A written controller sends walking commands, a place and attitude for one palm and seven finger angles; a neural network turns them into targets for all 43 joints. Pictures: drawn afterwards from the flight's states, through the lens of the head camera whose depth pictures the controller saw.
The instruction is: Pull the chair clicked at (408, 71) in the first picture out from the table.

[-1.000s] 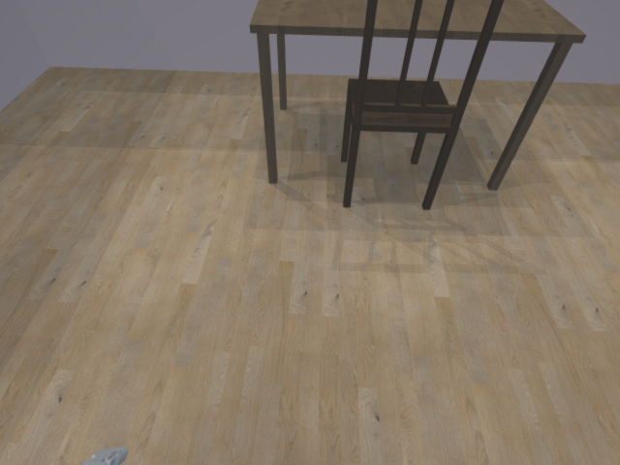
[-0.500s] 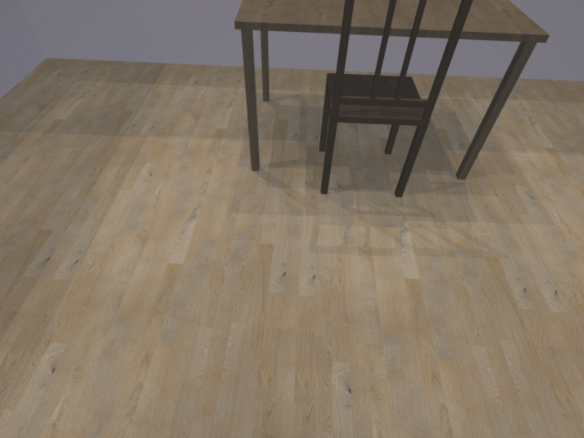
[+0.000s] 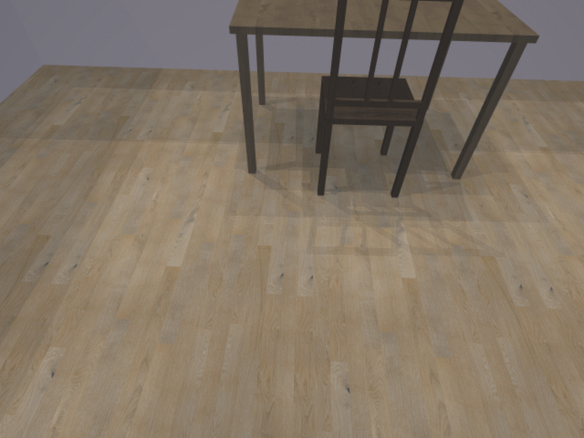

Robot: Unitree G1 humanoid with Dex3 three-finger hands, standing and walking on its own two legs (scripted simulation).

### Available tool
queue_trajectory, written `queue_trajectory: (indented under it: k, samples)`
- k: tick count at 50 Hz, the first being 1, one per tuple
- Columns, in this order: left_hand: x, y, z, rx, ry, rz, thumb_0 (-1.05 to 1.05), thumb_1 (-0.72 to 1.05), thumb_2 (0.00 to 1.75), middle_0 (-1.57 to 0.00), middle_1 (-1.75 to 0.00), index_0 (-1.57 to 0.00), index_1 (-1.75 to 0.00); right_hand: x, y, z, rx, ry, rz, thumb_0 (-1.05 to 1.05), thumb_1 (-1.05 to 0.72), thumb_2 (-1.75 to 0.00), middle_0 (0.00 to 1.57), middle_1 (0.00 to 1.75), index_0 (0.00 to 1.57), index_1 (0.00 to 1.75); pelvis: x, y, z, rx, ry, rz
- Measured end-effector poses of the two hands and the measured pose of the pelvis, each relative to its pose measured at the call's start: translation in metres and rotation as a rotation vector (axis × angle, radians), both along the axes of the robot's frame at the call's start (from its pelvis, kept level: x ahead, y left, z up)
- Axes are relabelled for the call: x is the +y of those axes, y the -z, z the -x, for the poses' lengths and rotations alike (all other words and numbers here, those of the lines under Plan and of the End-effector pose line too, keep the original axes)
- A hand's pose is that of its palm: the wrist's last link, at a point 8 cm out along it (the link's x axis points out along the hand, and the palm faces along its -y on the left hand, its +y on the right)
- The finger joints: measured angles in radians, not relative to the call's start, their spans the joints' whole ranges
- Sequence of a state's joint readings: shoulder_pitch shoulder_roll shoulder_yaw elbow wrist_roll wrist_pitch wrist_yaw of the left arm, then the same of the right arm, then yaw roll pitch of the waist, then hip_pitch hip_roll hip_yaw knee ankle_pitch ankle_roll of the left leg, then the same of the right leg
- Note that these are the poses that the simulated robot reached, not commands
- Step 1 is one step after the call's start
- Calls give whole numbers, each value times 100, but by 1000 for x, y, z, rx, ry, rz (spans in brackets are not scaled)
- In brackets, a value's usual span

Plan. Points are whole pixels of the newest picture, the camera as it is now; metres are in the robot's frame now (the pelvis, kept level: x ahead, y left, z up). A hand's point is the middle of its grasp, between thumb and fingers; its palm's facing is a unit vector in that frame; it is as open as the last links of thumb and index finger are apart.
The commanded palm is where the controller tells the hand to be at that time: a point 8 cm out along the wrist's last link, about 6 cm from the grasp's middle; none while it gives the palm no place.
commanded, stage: look at it before walking up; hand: left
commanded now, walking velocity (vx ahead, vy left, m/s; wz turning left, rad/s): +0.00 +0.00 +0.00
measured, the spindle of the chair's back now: (375, 54) +1.38 -0.24 -0.06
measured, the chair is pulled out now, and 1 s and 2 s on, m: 0.00 0.00 0.00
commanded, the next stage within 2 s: walk to a spot facing it in 0.44 s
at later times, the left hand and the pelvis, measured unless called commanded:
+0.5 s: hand out of the picture +0.08 +0.24 -0.16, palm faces -0.04 -0.94 -0.33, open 7.4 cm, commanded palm none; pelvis +0.01 +0.00 +0.00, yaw +0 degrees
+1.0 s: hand out of the picture +0.12 +0.15 -0.18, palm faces -0.14 -0.96 -0.22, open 7.4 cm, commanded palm none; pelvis +0.08 -0.05 -0.02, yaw -11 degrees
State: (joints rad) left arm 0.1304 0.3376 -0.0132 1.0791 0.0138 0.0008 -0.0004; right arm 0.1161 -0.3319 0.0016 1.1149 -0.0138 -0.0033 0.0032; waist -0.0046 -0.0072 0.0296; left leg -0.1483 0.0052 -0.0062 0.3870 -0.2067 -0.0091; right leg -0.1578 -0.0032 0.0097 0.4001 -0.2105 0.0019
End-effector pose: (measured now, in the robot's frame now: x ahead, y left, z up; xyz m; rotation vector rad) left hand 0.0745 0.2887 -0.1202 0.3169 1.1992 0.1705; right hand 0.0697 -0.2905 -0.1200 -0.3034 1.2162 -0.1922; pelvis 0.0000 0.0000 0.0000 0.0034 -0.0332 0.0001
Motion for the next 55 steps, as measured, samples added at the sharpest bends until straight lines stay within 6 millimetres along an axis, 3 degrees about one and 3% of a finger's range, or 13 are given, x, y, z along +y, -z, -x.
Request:
queue_trajectory:
  k: [13, 31, 40, 47, 50, 55]
  samples:
    - [-1, 2, 5, 29, -5, 2, 0, 90, 90, -20, -30, -20, -30, -2, 0, 0, 17, 5, 3, 1, -91, -90, 20, 30, 20, 30, -1, -1, -3, 5, 2, 0]
    - [-2, 1, -2, 14, -6, -2, 0, 90, 90, -20, -30, -20, -30, 0, -1, -11, -13, 4, 2, 0, -91, -90, 20, 30, 20, 30, -1, 0, -7, 2, 16, 1]
    - [-34, 22, 8, 150, 27, 73, 0, 90, 90, -20, -30, -20, -30, 17, 22, 21, 26, 130, -75, 0, -91, -90, 20, 30, 20, 30, -9, 10, -33, 23, 123, -11]
    - [-80, 33, -36, 133, 92, 92, 1, 90, 90, -20, -30, -20, -30, 2, 49, 57, 160, 253, -120, 0, -90, -90, 20, 30, 20, 30, -39, 26, -63, 17, 189, -3]
    - [-95, 32, -46, 116, 75, 101, 0, 90, 90, -20, -30, -20, -30, -6, 43, 45, 186, 263, -122, 1, -91, -90, 20, 30, 20, 30, -48, 21, -79, 13, 200, 8]
    - [-113, 23, -61, 189, 109, 125, 0, 90, 90, -20, -30, -20, -30, -17, 23, -16, 60, 289, -112, 1, -91, -90, 20, 30, 20, 30, -54, 6, -111, 30, 251, 1]
